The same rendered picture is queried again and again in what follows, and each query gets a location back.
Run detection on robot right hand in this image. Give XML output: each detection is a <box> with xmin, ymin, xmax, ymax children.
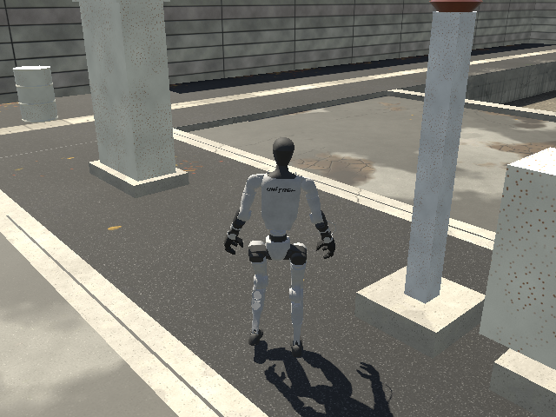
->
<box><xmin>316</xmin><ymin>238</ymin><xmax>335</xmax><ymax>259</ymax></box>

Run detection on robot left forearm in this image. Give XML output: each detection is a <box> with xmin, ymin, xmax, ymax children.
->
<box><xmin>227</xmin><ymin>208</ymin><xmax>245</xmax><ymax>240</ymax></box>

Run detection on robot head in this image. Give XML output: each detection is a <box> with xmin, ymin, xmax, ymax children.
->
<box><xmin>267</xmin><ymin>137</ymin><xmax>296</xmax><ymax>179</ymax></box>

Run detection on robot left upper arm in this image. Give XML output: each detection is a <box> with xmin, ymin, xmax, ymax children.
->
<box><xmin>237</xmin><ymin>174</ymin><xmax>264</xmax><ymax>222</ymax></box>

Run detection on robot left hand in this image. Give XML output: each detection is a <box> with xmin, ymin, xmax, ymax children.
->
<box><xmin>223</xmin><ymin>235</ymin><xmax>243</xmax><ymax>255</ymax></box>

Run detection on robot left foot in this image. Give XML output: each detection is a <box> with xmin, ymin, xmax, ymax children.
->
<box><xmin>248</xmin><ymin>328</ymin><xmax>263</xmax><ymax>346</ymax></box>

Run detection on robot right upper arm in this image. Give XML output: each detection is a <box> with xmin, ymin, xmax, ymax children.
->
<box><xmin>300</xmin><ymin>176</ymin><xmax>324</xmax><ymax>224</ymax></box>

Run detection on robot right forearm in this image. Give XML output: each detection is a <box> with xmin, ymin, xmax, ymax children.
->
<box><xmin>315</xmin><ymin>210</ymin><xmax>333</xmax><ymax>243</ymax></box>

